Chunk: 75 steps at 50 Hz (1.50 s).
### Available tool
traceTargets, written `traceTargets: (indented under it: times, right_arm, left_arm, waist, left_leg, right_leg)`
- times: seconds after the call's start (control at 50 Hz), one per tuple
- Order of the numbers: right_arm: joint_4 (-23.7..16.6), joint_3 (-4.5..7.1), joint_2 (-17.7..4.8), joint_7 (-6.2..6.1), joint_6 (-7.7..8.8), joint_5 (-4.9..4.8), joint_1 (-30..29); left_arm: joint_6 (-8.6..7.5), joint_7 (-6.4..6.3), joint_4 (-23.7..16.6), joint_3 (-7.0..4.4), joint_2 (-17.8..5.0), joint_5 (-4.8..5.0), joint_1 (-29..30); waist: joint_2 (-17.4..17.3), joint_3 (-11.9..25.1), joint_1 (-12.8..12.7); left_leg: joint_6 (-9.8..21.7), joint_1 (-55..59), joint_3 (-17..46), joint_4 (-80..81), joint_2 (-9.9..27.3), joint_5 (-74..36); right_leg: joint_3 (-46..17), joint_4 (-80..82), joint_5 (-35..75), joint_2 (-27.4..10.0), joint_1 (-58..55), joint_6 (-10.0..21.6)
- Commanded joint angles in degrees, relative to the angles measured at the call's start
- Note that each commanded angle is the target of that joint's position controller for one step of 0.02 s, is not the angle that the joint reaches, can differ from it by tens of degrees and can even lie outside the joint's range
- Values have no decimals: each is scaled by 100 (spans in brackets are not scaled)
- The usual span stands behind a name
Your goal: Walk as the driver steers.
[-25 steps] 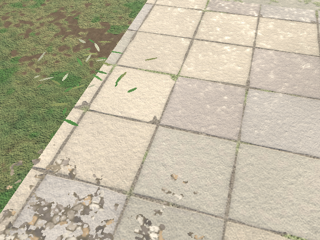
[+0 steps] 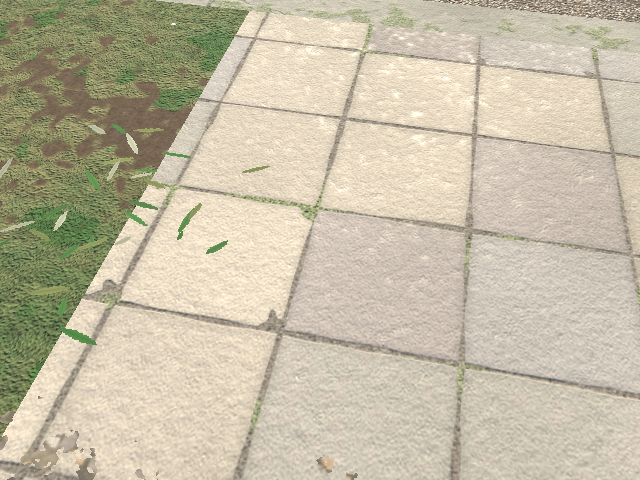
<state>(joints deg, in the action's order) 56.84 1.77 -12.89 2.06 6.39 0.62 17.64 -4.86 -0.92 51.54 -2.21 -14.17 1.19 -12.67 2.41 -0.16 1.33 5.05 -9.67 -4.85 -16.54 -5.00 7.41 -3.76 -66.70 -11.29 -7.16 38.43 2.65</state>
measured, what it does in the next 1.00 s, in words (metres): walks ahead, turning right: right foot, then left foot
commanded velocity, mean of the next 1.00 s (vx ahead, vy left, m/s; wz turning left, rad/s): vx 0.50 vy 0.00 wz -0.50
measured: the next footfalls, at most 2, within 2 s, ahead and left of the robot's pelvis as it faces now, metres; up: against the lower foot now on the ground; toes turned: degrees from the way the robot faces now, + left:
right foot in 0.34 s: +0.34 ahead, -0.19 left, +0.00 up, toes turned -12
left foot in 0.82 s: +0.67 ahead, -0.09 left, +0.00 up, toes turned -29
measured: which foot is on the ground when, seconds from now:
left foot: down 0.00-0.32, up 0.34-0.80, down 0.82-1.00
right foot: up 0.00-0.32, down 0.34-0.82, up 0.84-1.00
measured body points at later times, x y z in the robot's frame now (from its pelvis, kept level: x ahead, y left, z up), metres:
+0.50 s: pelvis +0.28 -0.10 -0.01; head +0.31 -0.12 +0.44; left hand +0.44 +0.13 -0.12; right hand +0.33 -0.39 -0.13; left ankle +0.27 +0.07 -0.65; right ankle +0.30 -0.18 -0.74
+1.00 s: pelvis +0.56 -0.14 +0.00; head +0.59 -0.15 +0.44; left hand +0.80 +0.04 -0.12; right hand +0.53 -0.44 -0.11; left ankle +0.64 -0.07 -0.74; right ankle +0.45 -0.24 -0.65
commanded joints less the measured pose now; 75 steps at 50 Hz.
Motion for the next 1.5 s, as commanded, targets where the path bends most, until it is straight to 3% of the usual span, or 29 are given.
traceTargets:
  times: [0.02,0.24,0.28,0.32,0.34,0.36,0.38,0.4,0.42,0.46,0.56,0.64,0.74,0.8,0.82,0.84,0.86,0.88,0.92,1.02,1.16,1.26,1.32,1.34,1.36,1.38,1.4,1.44,1.5]
  right_arm:
    - [-268,121,-729,-114,129,25,-259]
    - [-32,189,-1039,-271,-142,-107,438]
    - [-136,231,-1187,-295,-226,-118,222]
    - [-285,225,-1194,-338,-323,-85,27]
    - [-482,152,-1069,-354,-281,-10,60]
    - [-728,-139,-146,-215,-51,109,658]
    - [-790,3,-801,-130,223,-124,74]
    - [-1006,73,-1019,-99,351,-303,-482]
    - [-1059,56,-973,-133,388,-233,-656]
    - [-1062,145,-981,-181,259,-94,-561]
    - [-1401,142,-700,-235,9,51,-1031]
    - [-1675,87,-544,-204,47,-16,-1873]
    - [-1937,185,-848,-115,146,-86,-2219]
    - [-1782,314,-1047,-119,238,-75,-1484]
    - [-1669,398,-1238,-150,265,3,-776]
    - [-1600,482,-1597,-200,227,21,204]
    - [-1408,556,-1868,-148,152,39,432]
    - [-1598,426,-1212,-144,128,-64,156]
    - [-1678,302,-857,-168,52,-39,-360]
    - [-1350,297,-824,-86,133,-31,-343]
    - [-1041,341,-1148,-130,-2,-157,10]
    - [-790,352,-1323,-127,-156,-236,428]
    - [-747,355,-1409,-175,-246,-281,247]
    - [-789,284,-1240,-200,-236,-224,248]
    - [-1022,102,-737,-182,-147,-75,514]
    - [-996,25,-582,-152,-17,-106,680]
    - [-1068,184,-1115,-111,50,-268,300]
    - [-1189,185,-1043,-121,36,-231,-270]
    - [-1017,198,-781,-135,-221,-195,72]
  left_arm:
    - [60,-31,-175,-90,-263,-42,-362]
    - [-10,361,-1036,-9,-118,8,1356]
    - [-9,430,-1142,-75,-264,8,1130]
    - [-1,426,-839,-352,-716,31,-298]
    - [40,320,-647,-588,-1348,19,-1347]
    - [21,305,-690,-660,-1902,18,-1374]
    - [-4,280,-732,-526,-1342,-27,-1614]
    - [-29,248,-753,-448,-1055,-73,-1329]
    - [-28,241,-896,-393,-890,-52,-830]
    - [-11,246,-1151,-285,-600,-124,-176]
    - [-26,102,-1158,-375,-930,-26,-411]
    - [35,30,-1100,-395,-968,5,-750]
    - [98,-13,-1025,-407,-944,43,-968]
    - [184,-43,-1131,-394,-886,2,-736]
    - [179,-15,-1237,-306,-665,-35,-607]
    - [162,-9,-1378,-184,-361,-163,-679]
    - [94,15,-1508,-121,-184,80,-1642]
    - [109,-9,-1278,-224,-829,155,-1511]
    - [179,-4,-1427,-298,-986,25,-552]
    - [220,65,-1548,-214,-429,10,-423]
    - [68,193,-1850,-69,-240,-45,765]
    - [23,315,-2135,-91,-364,30,1398]
    - [3,305,-1880,-285,-708,-52,408]
    - [22,244,-1618,-438,-1022,-87,-520]
    - [63,165,-1532,-570,-1632,-214,-1367]
    - [69,182,-1471,-534,-1579,-112,-1480]
    - [51,206,-1479,-399,-1182,-97,-1218]
    - [31,248,-1517,-269,-813,-94,-473]
    - [-107,276,-1444,-244,-610,-141,-33]
  waist:
    - [-489,-280,-265]
    - [-436,-559,314]
    - [-622,-329,80]
    - [-611,527,-679]
    - [61,1176,-1057]
    - [1482,1863,-433]
    - [894,2230,-832]
    - [697,1408,-825]
    - [-5,1017,-584]
    - [-223,619,-113]
    - [-119,147,-53]
    - [199,49,-388]
    - [336,25,-451]
    - [498,293,-39]
    - [348,877,304]
    - [-452,1738,600]
    - [-2639,2135,52]
    - [-1621,1566,211]
    - [-474,483,214]
    - [-726,52,-100]
    - [-626,-107,214]
    - [-791,-305,348]
    - [-787,263,-347]
    - [-623,887,-746]
    - [523,1795,-846]
    - [1312,2352,-735]
    - [780,1636,-760]
    - [180,571,-425]
    - [300,279,6]
  left_leg:
    - [888,-544,923,1176,1672,-524]
    - [436,1565,54,553,2132,-1196]
    - [287,1622,-177,-125,2137,-2848]
    - [14,1147,-571,-2112,1807,-4407]
    - [-258,-338,-666,-4046,1509,-2935]
    - [-574,-2942,-60,-6021,226,2189]
    - [-396,-3607,1050,-6571,340,2363]
    - [-238,-4053,1045,-6497,629,1851]
    - [-199,-3798,1013,-6046,904,1344]
    - [-290,-2925,1017,-5287,1196,973]
    - [-736,-2781,761,-3628,1023,73]
    - [-729,-2320,688,-1867,654,-1244]
    - [-559,-2066,943,-1124,542,-1014]
    - [-294,-1021,773,-783,449,-464]
    - [-38,213,1057,-878,866,-484]
    - [280,1808,2178,-957,1903,-282]
    - [1186,3233,4959,-338,3012,965]
    - [991,2793,4900,-131,2922,2001]
    - [579,1229,3116,46,2416,1023]
    - [737,125,1666,656,1861,-485]
    - [605,378,730,738,1675,-1213]
    - [495,934,814,481,2013,-1184]
    - [243,955,471,-800,1838,-3002]
    - [41,292,220,-1979,1560,-2866]
    - [-325,-1760,-30,-4235,928,-734]
    - [-409,-3001,681,-5510,374,2477]
    - [-338,-3585,1005,-5969,739,2298]
    - [-312,-3414,786,-5474,1175,1378]
    - [-436,-2604,859,-4996,1381,721]
  right_leg:
    - [-161,500,869,-234,193,-111]
    - [413,2991,889,155,654,147]
    - [770,3092,252,438,-8,343]
    - [1084,3434,380,1035,-2067,647]
    - [-331,3609,445,243,-3947,1060]
    - [-3653,4296,-375,-1173,-5975,2171]
    - [-4338,4949,-530,-1267,-6278,2117]
    - [-3412,4902,52,-1054,-5760,1782]
    - [-2649,4911,630,-815,-4870,1583]
    - [-1835,5174,1542,-451,-3466,1414]
    - [-1120,5493,2109,-55,-2536,1403]
    - [-960,5337,1360,242,-2413,1037]
    - [-1721,4796,849,-81,-3073,890]
    - [-1936,4039,1460,59,-3213,712]
    - [-1685,3062,1538,374,-2831,532]
    - [-1055,1365,123,885,-1903,279]
    - [-686,-234,-2404,1365,200,8]
    - [-882,-921,-2051,871,767,-54]
    - [-525,-820,-1039,459,554,-120]
    - [-324,175,-499,194,64,-116]
    - [229,2468,1096,161,-77,-186]
    - [434,3319,655,373,-320,-5]
    - [732,3930,591,762,-1976,344]
    - [482,3821,773,565,-3445,545]
    - [-1692,3772,667,-976,-5645,1254]
    - [-3773,4706,42,-1673,-6184,1786]
    - [-3256,4832,-272,-1472,-5636,1542]
    - [-1800,5089,402,-931,-4047,1227]
    - [-874,5676,898,-633,-2924,1115]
